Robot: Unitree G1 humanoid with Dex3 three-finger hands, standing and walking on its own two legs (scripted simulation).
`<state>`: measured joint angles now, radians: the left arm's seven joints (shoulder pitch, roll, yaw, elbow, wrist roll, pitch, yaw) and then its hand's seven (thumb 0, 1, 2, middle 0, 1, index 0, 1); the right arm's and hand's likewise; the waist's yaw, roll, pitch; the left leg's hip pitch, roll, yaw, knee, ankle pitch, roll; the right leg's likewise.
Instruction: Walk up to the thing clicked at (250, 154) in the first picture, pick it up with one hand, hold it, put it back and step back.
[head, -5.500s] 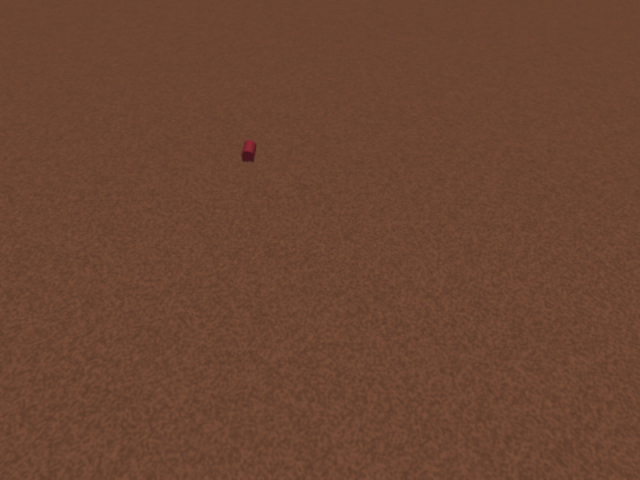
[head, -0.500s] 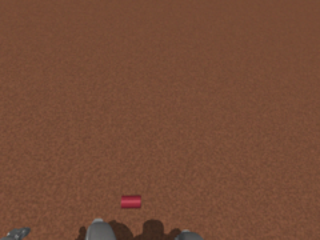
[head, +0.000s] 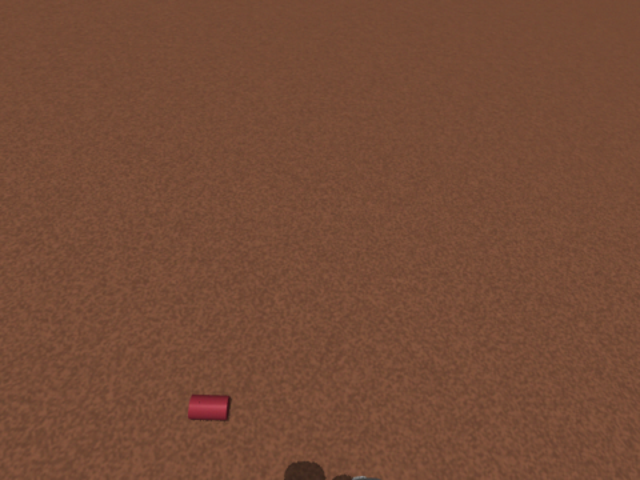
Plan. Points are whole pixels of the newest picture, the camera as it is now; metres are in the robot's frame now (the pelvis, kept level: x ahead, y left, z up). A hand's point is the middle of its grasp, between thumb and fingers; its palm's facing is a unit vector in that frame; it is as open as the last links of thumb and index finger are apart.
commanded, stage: walk up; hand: left
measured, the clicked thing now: (209, 407) +0.44 +0.23 -0.72
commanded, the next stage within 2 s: stand in 1.96 s
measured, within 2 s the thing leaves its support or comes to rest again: neither
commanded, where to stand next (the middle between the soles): +0.08 +0.01 m, yaw +1 degrees
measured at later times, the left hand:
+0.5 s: hand out of the picture -0.01 +0.28 -0.11, palm faces -0.01 -0.83 -0.55, open 7.4 cm
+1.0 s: hand out of the picture +0.11 +0.28 -0.15, palm faces +0.00 -0.93 -0.37, open 7.4 cm
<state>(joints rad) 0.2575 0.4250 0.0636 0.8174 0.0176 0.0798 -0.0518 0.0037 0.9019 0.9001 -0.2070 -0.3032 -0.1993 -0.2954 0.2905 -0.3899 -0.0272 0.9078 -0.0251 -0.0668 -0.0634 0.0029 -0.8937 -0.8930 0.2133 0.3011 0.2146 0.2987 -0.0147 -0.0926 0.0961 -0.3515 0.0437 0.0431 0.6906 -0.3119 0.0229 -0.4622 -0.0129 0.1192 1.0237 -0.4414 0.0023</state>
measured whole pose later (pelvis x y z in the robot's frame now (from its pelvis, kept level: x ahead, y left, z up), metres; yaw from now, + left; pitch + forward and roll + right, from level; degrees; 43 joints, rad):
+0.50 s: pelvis +0.02 -0.04 +0.00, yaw +2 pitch +0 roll +0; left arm 0.39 0.44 0.06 0.87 0.02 -0.08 0.07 0.00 0.90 0.90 -0.21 -0.30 -0.20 -0.30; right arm 0.11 -0.43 -0.09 0.85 -0.03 0.06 0.05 0.00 -0.90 -0.89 0.20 0.30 0.21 0.30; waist 0.05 0.08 0.16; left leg -0.49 0.06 -0.04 0.87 -0.38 0.02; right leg -0.30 -0.06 0.03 0.71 -0.41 0.05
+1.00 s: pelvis +0.03 +0.01 +0.00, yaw +2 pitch -2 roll -1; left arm 0.15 0.37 0.00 0.98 0.01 -0.03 0.01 0.00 0.90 0.90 -0.21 -0.30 -0.20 -0.30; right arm 0.12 -0.37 -0.02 0.99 0.01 0.01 0.02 0.00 -0.90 -0.89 0.21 0.30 0.21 0.30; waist 0.00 0.01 0.10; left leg -0.34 0.00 0.03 0.71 -0.33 0.03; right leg -0.32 -0.04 -0.02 0.69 -0.33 0.02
